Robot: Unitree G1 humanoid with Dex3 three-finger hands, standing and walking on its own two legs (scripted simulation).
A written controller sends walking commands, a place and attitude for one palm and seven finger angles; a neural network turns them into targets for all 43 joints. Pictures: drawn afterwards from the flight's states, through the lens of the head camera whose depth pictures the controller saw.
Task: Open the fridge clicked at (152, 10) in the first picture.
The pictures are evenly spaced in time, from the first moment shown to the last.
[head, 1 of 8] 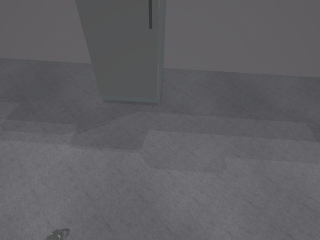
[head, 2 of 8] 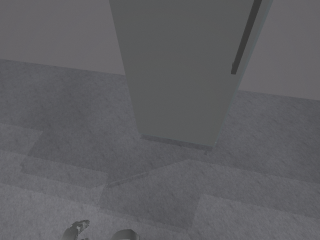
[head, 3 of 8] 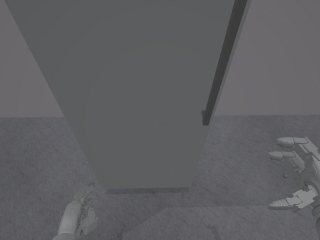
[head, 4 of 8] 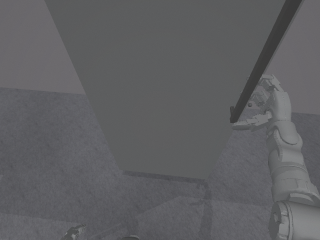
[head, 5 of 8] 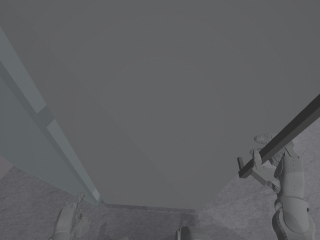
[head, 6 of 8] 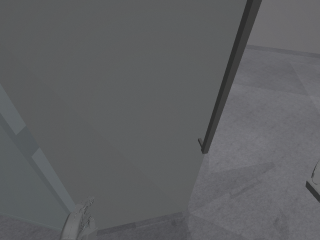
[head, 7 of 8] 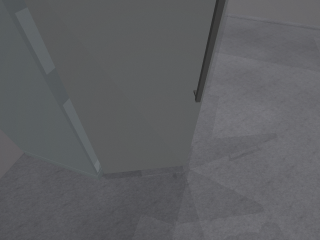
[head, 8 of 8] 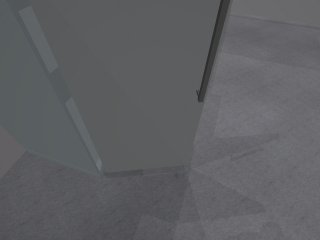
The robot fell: no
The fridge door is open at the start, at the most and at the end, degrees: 0 71 65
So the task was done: yes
